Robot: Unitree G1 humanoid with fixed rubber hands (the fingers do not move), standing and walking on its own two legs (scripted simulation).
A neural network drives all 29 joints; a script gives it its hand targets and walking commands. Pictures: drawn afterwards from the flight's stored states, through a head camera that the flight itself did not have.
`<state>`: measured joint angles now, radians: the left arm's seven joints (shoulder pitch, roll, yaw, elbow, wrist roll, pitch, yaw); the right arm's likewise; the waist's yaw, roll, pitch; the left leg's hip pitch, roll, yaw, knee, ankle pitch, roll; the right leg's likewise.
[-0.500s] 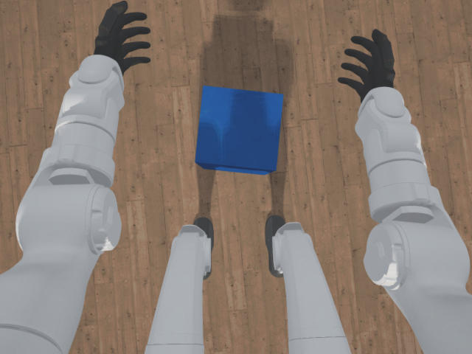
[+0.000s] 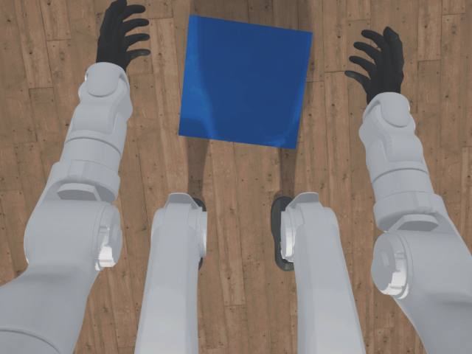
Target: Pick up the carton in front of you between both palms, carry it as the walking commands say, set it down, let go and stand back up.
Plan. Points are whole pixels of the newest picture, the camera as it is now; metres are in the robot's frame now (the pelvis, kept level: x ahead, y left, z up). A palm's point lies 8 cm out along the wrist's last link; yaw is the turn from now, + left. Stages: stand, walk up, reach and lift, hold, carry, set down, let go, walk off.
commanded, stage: reach and lift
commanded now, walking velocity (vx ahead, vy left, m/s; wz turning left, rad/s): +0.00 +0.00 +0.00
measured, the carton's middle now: (240, 95) +0.48 +0.01 -0.36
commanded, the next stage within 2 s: none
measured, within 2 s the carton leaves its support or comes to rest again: leaves its support in 1.24 s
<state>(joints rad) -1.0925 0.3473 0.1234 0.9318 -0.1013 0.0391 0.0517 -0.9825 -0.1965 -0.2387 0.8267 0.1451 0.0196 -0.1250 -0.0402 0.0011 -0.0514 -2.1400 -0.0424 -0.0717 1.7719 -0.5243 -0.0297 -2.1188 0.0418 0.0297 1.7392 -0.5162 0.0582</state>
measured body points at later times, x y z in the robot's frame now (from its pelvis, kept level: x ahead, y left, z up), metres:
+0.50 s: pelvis -0.03 +0.00 -0.11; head +0.34 +0.02 +0.14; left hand +0.51 +0.19 -0.31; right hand +0.49 -0.19 -0.30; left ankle +0.08 +0.12 -0.45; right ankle +0.09 -0.13 -0.45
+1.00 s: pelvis -0.03 +0.00 -0.11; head +0.33 +0.03 +0.14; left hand +0.52 +0.16 -0.30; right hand +0.50 -0.15 -0.29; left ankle +0.08 +0.12 -0.45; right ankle +0.09 -0.13 -0.45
